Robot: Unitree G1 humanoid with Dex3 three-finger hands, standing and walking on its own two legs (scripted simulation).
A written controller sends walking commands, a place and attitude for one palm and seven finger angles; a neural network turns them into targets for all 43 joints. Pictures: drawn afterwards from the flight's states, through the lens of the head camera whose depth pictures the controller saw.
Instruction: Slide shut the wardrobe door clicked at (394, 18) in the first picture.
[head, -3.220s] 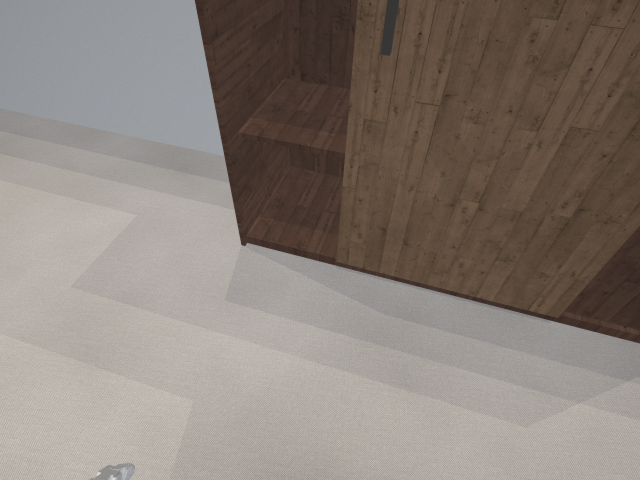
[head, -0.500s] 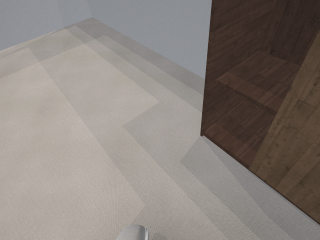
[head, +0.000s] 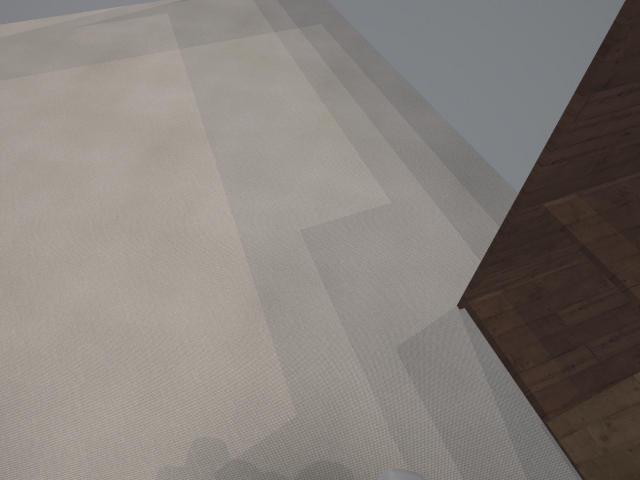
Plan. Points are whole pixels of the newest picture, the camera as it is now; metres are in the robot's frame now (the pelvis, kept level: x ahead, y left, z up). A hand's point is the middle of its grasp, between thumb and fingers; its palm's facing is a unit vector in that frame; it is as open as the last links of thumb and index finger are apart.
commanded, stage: walk to a spot facing it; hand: right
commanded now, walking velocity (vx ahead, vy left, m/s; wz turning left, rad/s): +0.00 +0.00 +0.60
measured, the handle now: out of the picture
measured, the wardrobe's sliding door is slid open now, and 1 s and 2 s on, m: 0.40 0.40 0.40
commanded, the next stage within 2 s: none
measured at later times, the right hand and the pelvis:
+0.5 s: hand (522, 443) +0.20 -0.27 -0.15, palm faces -0.23 +0.95 -0.22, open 7.4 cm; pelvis +0.06 -0.08 +0.02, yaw +18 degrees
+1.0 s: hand (430, 404) +0.25 -0.15 -0.13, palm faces -0.55 +0.80 -0.24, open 7.4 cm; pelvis +0.06 -0.04 +0.02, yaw +36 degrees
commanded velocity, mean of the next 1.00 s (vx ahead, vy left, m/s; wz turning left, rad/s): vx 0.00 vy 0.00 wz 0.60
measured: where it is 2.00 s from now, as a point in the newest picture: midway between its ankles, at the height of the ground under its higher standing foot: outside the picture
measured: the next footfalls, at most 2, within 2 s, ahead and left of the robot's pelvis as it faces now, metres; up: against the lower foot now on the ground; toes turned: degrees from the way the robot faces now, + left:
right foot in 0.24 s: +0.14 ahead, -0.19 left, +0.00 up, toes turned +4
left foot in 0.68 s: +0.06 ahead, +0.06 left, +0.00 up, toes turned +32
